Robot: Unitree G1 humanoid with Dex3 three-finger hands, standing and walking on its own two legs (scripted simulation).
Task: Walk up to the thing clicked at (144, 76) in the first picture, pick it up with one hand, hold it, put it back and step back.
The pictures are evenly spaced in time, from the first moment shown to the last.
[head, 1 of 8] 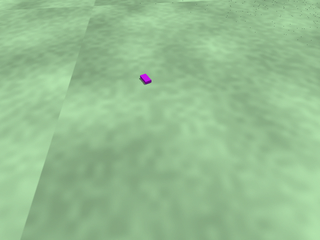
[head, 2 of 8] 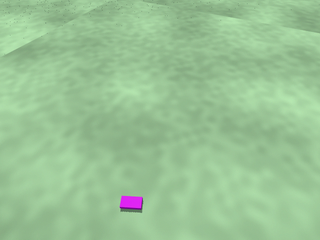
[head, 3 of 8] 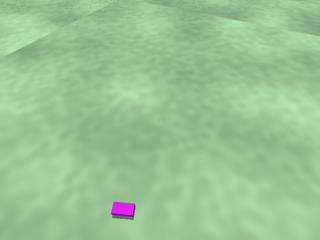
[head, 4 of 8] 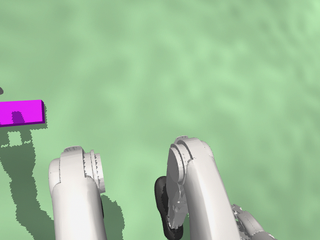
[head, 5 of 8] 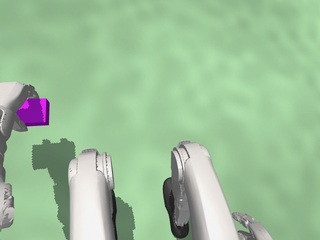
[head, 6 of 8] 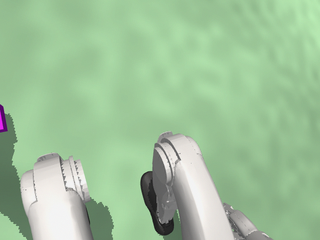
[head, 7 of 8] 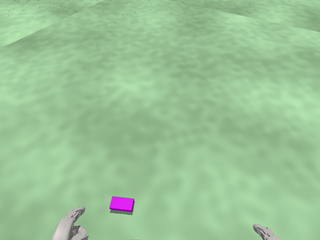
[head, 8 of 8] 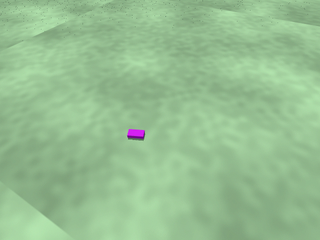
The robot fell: no
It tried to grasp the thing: yes
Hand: left
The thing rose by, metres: 0.69
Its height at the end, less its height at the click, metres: +0.00
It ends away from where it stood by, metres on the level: 0.01
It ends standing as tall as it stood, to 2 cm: yes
